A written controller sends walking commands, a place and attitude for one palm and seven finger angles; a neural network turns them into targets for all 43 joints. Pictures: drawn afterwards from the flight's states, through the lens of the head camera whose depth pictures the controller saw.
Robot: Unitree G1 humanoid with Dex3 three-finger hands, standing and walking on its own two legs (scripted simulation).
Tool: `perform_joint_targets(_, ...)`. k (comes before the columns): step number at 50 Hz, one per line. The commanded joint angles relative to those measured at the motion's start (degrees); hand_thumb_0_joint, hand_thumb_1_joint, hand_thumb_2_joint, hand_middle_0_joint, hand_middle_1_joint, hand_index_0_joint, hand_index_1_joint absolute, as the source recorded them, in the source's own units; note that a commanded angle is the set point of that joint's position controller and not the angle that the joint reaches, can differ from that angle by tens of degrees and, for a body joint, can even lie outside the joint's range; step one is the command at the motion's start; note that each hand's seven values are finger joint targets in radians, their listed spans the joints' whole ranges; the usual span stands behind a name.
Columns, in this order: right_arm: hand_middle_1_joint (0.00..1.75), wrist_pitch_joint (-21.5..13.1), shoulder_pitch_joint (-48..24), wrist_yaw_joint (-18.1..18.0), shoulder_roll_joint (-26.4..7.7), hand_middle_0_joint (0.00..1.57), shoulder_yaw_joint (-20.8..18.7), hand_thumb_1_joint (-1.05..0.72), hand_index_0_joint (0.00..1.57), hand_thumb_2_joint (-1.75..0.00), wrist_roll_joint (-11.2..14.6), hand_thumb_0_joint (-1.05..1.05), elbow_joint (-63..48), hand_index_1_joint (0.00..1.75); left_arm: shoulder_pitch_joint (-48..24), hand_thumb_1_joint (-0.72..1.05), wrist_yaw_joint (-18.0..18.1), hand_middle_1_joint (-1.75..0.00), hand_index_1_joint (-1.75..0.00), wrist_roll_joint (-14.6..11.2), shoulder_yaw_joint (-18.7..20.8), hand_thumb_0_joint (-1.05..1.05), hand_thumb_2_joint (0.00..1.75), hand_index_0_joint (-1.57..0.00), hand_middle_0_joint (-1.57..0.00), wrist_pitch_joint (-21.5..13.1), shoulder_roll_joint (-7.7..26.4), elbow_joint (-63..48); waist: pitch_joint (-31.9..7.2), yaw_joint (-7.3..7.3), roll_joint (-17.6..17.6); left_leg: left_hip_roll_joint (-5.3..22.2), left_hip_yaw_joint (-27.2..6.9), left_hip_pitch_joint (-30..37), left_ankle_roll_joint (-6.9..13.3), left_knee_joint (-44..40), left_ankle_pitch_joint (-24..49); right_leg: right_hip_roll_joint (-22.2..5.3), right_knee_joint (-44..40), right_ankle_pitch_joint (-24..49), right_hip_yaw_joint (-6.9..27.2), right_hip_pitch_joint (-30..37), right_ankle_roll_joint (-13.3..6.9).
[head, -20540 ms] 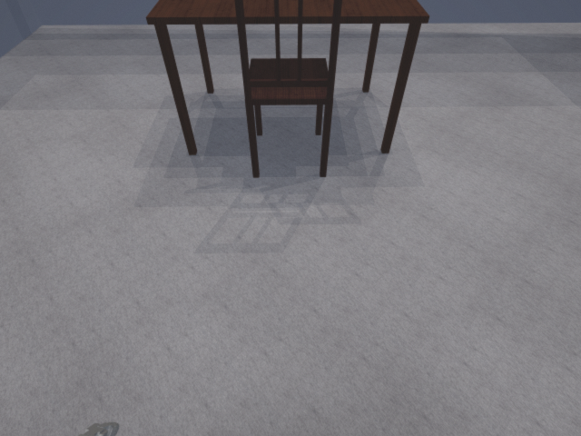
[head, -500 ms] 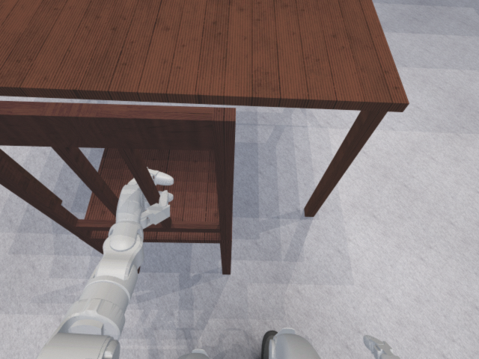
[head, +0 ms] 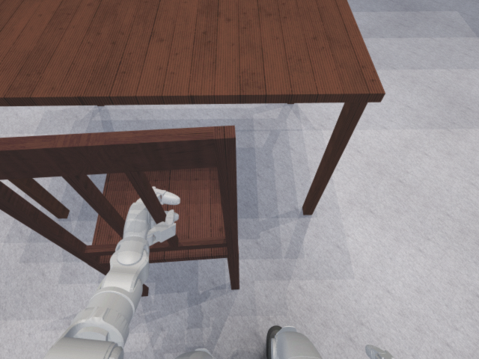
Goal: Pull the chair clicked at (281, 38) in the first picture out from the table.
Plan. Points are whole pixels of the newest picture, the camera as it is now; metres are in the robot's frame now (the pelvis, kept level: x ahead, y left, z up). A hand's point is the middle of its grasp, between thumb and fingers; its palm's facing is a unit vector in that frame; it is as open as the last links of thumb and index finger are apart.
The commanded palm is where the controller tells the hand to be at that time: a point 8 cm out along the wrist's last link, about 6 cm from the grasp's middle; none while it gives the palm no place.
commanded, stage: step backward, pulling the chair out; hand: left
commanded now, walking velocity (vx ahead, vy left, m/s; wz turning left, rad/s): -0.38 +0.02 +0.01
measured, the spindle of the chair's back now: (112, 217) +0.36 +0.25 -0.05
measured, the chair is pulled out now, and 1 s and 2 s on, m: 0.13 0.24 0.37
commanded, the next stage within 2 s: none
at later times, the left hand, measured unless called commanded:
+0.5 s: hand (177, 275) +0.26 +0.12 -0.06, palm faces -0.03 -0.98 -0.18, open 5.0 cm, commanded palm +0.26 +0.17 -0.06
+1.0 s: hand (173, 285) +0.24 +0.12 -0.06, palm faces -0.05 -0.97 -0.23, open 5.1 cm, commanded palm +0.23 +0.17 -0.05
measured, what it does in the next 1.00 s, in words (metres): walks backwards: right foot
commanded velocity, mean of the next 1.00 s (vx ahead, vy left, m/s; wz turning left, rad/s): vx -0.38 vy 0.02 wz -0.04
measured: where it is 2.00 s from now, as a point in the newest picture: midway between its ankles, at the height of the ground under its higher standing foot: outside the picture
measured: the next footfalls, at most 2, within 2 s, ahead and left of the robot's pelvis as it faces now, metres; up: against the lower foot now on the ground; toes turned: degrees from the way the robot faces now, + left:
right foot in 0.92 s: +0.05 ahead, -0.13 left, +0.00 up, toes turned -3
right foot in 1.40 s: -0.07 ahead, -0.13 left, +0.00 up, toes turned -6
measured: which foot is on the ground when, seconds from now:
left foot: down 0.00-1.00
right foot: down 0.00-0.84, up 0.86-0.90, down 0.92-1.00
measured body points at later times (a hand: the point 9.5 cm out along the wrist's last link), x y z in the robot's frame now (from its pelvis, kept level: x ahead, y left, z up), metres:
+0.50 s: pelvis -0.07 +0.01 +0.00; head -0.01 +0.00 +0.45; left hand +0.26 +0.17 -0.04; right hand +0.02 -0.27 -0.12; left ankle -0.04 +0.11 -0.72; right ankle +0.08 -0.12 -0.71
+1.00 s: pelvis -0.11 +0.00 -0.01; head -0.04 -0.01 +0.43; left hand +0.24 +0.17 -0.04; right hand -0.03 -0.25 -0.14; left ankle -0.04 +0.11 -0.72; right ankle +0.01 -0.13 -0.72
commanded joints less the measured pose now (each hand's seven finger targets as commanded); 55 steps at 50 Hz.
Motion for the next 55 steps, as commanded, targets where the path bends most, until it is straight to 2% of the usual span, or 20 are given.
perform_joint_targets(1, 0.3, -3.0, 1.6, -1.4, -9.3, 0.2, -3.1, -0.9, 0.2, -0.9, 0.1, 0.0, -4.1, 0.3, -18.3, 0.9, 1.5, -1.45, -1.45, 2.1, -0.2, 0.0, 0.9, -0.5, -0.5, -4.0, 8.9, -9.2, -20.6, 0.89, 3.3, 12.4, -10.3, -2.3, -1.6, -9.5, 11.5, -5.1, 4.3, 8.3, 6.0, 18.7, -2.3)
perform_joint_targets(4, 0.3, -4.3, 2.5, -1.5, -9.3, 0.2, -3.4, -0.9, 0.2, -0.9, 0.4, 0.0, -3.2, 0.3, -19.3, 0.9, 2.0, -1.45, -1.45, 2.1, 0.3, 0.0, 0.9, -0.5, -0.5, -4.5, 10.1, -7.9, -20.5, 0.72, -0.8, 8.7, -9.1, -3.1, -1.9, -6.2, 2.0, -7.9, -0.3, 5.2, 10.3, 17.5, -3.5)
perform_joint_targets(8, 0.3, -6.1, 4.3, -0.5, -9.7, 0.2, -4.2, -0.9, 0.2, -0.9, 0.8, 0.0, -1.5, 0.3, -18.1, 0.9, 2.5, -1.45, -1.45, 2.1, 0.7, 0.0, 0.9, -0.5, -0.5, -4.8, 11.2, -5.3, -22.1, 0.57, -10.1, 1.8, -6.7, 2.6, -3.1, 4.0, -9.6, -16.3, -18.3, -5.6, 20.8, 16.7, -6.8)
perform_joint_targets(11, 0.3, -6.9, 3.1, 0.5, -9.6, 0.2, -3.7, -0.9, 0.2, -0.9, 0.9, 0.0, -0.8, 0.3, -19.0, 0.9, 2.4, -1.45, -1.45, 2.4, -0.5, 0.0, 0.9, -0.5, -0.5, -3.3, 9.3, -6.2, -24.2, 0.64, -9.3, 2.3, -8.3, 3.5, -3.6, 6.5, -10.6, -19.2, -18.1, 5.3, 18.6, 23.8, -8.3)
perform_joint_targets(14, 0.3, -6.7, 2.5, 0.4, -9.9, 0.2, -3.0, -0.9, 0.2, -0.9, 0.8, 0.0, -0.5, 0.3, -18.1, 0.9, 2.3, -1.45, -1.45, 2.1, -2.2, 0.0, 0.9, -0.5, -0.5, -1.2, 7.9, -7.6, -23.5, -0.21, -5.1, 3.2, -7.0, 7.5, -3.4, -5.1, -5.4, -16.5, -15.2, 8.6, 11.7, 23.8, -5.1)
perform_joint_targets(19, 0.3, -6.0, -0.4, -0.7, -10.2, 0.2, -2.3, -0.9, 0.2, -0.9, 0.8, 0.0, -4.6, 0.3, -18.7, 0.9, 2.3, -1.45, -1.45, 2.0, -5.5, 0.0, 0.9, -0.5, -0.5, -1.0, 4.5, -13.0, -17.6, 1.42, 3.9, 10.9, -8.8, 0.1, 0.5, -18.0, -11.3, -5.9, -7.1, -14.4, 2.6, 20.9, -0.2)
perform_joint_targets(22, 0.3, -6.3, -0.8, -1.4, -9.7, 0.2, -2.5, -0.9, 0.2, -0.9, 1.2, 0.0, -5.3, 0.3, -22.1, 0.9, 2.3, -1.45, -1.45, 1.4, -6.5, 0.0, 0.9, -0.5, -0.5, -1.4, 2.4, -13.2, -18.4, 1.51, 2.9, 14.9, -8.1, -1.5, 1.5, -18.0, -3.7, -2.6, 5.1, -5.6, 1.1, 23.3, 0.0)
perform_joint_targets(25, 0.3, -6.5, -1.6, -1.7, -9.4, 0.2, -2.5, -0.9, 0.2, -0.9, 0.3, 0.0, -4.3, 0.3, -24.1, 0.9, 2.1, -1.45, -1.45, 2.0, -5.9, 0.0, 0.9, -0.5, -0.5, -1.7, 3.3, -12.0, -15.2, 1.49, 7.2, 16.6, -7.6, -2.6, 1.6, -15.4, 4.0, -2.7, 9.5, -1.9, 1.6, 20.7, -0.3)
perform_joint_targets(28, 0.3, -7.6, -0.6, -1.4, -9.4, 0.2, -2.9, -0.9, 0.2, -0.9, -0.6, 0.0, -2.4, 0.3, -24.0, 0.9, 1.9, -1.45, -1.45, 3.0, -5.8, 0.0, 0.9, -0.5, -0.5, -2.6, 3.3, -8.5, -9.2, 1.66, 1.2, 13.9, -7.7, -3.5, -0.1, -11.5, -1.2, -4.4, 3.1, -2.0, 6.4, 15.4, -2.1)
perform_joint_targets(32, 0.3, -8.6, 2.6, -0.9, -8.4, 0.2, -3.3, -0.9, 0.2, -0.9, -0.5, 0.0, -0.8, 0.3, -21.2, 0.9, 2.0, -1.45, -1.45, 3.1, -3.7, 0.0, 0.9, -0.5, -0.5, -4.1, 5.8, -6.0, -16.1, 1.37, -10.4, 6.4, -4.7, 3.5, -2.3, -0.3, -12.6, -10.3, -13.0, -17.2, 16.5, 8.7, -4.0)
perform_joint_targets(35, 0.3, -9.7, 3.4, -0.2, -7.6, 0.2, -3.0, -0.9, 0.2, -0.9, -0.7, 0.0, 0.7, 0.3, -20.5, 0.9, 1.8, -1.45, -1.45, 3.3, -2.4, 0.0, 0.9, -0.5, -0.5, -4.2, 7.0, -4.2, -19.3, 0.63, -13.2, 3.6, -3.8, 10.3, -3.3, 3.1, -7.4, -14.0, -19.1, -12.6, 17.6, 10.0, -4.9)
perform_joint_targets(37, 0.3, -10.1, 2.5, -0.2, -8.0, 0.2, -2.7, -0.9, 0.2, -0.9, -0.6, 0.0, 0.7, 0.3, -21.8, 0.9, 1.6, -1.45, -1.45, 3.4, -2.3, 0.0, 0.9, -0.5, -0.5, -4.5, 7.0, -5.1, -20.5, 0.18, -9.3, 4.9, -5.1, 11.0, -2.8, -3.5, -5.4, -11.8, -15.7, -7.4, 13.7, 12.4, -3.5)
perform_joint_targets(40, 0.3, -10.2, 0.0, -0.8, -9.2, 0.2, -2.2, -0.9, 0.2, -0.9, -0.5, 0.0, -1.4, 0.3, -21.8, 0.9, 1.7, -1.45, -1.45, 3.5, -3.2, 0.0, 0.9, -0.5, -0.5, -4.9, 5.2, -6.2, -17.4, 0.98, 4.0, 13.5, -10.2, 3.0, 0.2, -15.2, -5.9, -3.8, -1.3, -10.5, 4.3, 14.5, -0.1)
perform_joint_targets(43, 0.3, -10.6, -1.7, -1.0, -9.0, 0.2, -2.6, -0.9, 0.2, -0.9, 0.0, 0.0, -3.3, 0.3, -22.6, 0.9, 1.8, -1.45, -1.45, 2.4, -3.4, 0.0, 0.9, -0.5, -0.5, -4.9, 4.1, -7.9, -18.4, 2.03, 2.5, 20.2, -12.4, -0.7, 3.1, -17.2, -2.0, -1.2, 10.1, -8.8, 2.5, 19.0, -0.4)
perform_joint_targets(46, 0.3, -10.6, -1.2, -0.8, -8.7, 0.2, -2.6, -0.9, 0.2, -0.9, -1.1, 0.0, -2.6, 0.3, -23.5, 0.9, 1.3, -1.45, -1.45, 3.7, -4.5, 0.0, 0.9, -0.5, -0.5, -4.4, 3.2, -8.5, -14.9, 1.64, 7.3, 18.5, -10.0, -1.2, 2.1, -12.4, 7.2, -2.6, 7.5, -1.8, 3.5, 20.2, -1.3)
perform_joint_targets(48, 0.3, -10.3, -0.9, -0.9, -9.3, 0.2, -3.4, -0.9, 0.2, -0.9, -1.3, 0.0, -2.2, 0.3, -21.7, 0.9, 1.3, -1.45, -1.45, 4.2, -2.9, 0.0, 0.9, -0.5, -0.5, -4.3, 5.5, -7.7, -15.8, 1.72, 0.9, 16.4, -8.5, -2.9, 0.5, -10.5, 2.8, -4.4, 5.2, -1.4, 6.2, 21.4, -1.9)
perform_joint_targets(50, 0.3, -10.1, -0.5, -0.8, -8.8, 0.2, -3.6, -0.9, 0.2, -0.9, -1.2, 0.0, -2.5, 0.3, -20.8, 0.9, 1.4, -1.45, -1.45, 4.3, -2.5, 0.0, 0.9, -0.5, -0.5, -4.5, 6.4, -9.4, -14.8, 1.46, -1.7, 11.9, -5.8, -3.3, -1.0, -6.0, -10.9, -8.6, -1.3, -9.9, 12.8, 16.1, -3.9)
perform_joint_targets(52, 0.3, -10.0, 2.1, -0.6, -8.4, 0.2, -3.9, -0.9, 0.2, -0.9, -1.1, 0.0, -1.5, 0.3, -19.0, 0.9, 1.8, -1.45, -1.45, 4.1, -1.6, 0.0, 0.9, -0.5, -0.5, -4.6, 7.8, -8.7, -17.1, 1.0, -9.2, 6.5, -5.0, 4.6, -2.7, 3.6, -13.6, -13.3, -15.2, -19.6, 19.3, 8.9, -6.0)
perform_joint_targets(53, 0.3, -10.2, 2.9, -0.4, -8.4, 0.2, -4.0, -0.9, 0.2, -0.9, -1.1, 0.0, -0.9, 0.3, -18.1, 0.9, 2.0, -1.45, -1.45, 4.1, -0.9, 0.0, 0.9, -0.5, -0.5, -4.4, 8.8, -8.1, -18.7, 0.75, -12.5, 4.2, -3.9, 8.8, -3.5, 7.6, -10.6, -15.4, -19.2, -18.0, 20.1, 8.1, -6.7)
perform_joint_targets(55, 0.3, -10.5, 2.0, 0.1, -7.5, 0.2, -3.2, -0.9, 0.2, -0.9, -1.2, 0.0, -0.5, 0.3, -18.6, 0.9, 1.7, -1.45, -1.45, 4.2, -0.5, 0.0, 0.9, -0.5, -0.5, -3.7, 8.9, -8.1, -21.1, 0.65, -12.6, 3.4, -5.2, 8.9, -4.1, 9.4, -9.5, -16.8, -18.5, -3.4, 18.6, 15.2, -7.5)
